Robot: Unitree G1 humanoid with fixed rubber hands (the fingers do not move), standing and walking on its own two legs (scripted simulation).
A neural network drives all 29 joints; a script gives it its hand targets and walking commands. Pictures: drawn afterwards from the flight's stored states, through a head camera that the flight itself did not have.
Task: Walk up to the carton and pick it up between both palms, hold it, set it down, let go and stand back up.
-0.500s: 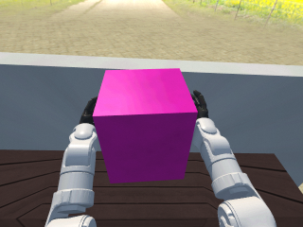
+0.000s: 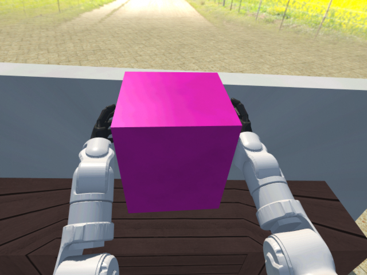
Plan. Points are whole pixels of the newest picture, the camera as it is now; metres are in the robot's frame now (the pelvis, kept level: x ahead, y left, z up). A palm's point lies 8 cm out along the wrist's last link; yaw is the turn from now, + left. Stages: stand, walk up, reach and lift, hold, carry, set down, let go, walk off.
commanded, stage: hold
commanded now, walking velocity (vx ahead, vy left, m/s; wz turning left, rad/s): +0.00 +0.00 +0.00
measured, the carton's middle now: (173, 142) +0.38 +0.01 +0.16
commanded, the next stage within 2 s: none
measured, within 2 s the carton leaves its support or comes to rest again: neither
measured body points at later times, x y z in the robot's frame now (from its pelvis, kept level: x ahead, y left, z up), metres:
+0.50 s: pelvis +0.02 -0.01 +0.00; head -0.02 +0.01 +0.45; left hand +0.39 +0.15 +0.17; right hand +0.40 -0.15 +0.17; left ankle +0.05 +0.13 -0.74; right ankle +0.04 -0.10 -0.74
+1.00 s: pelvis +0.01 +0.00 +0.00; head -0.04 +0.03 +0.45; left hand +0.37 +0.16 +0.17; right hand +0.38 -0.14 +0.18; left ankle +0.05 +0.13 -0.74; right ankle +0.04 -0.10 -0.74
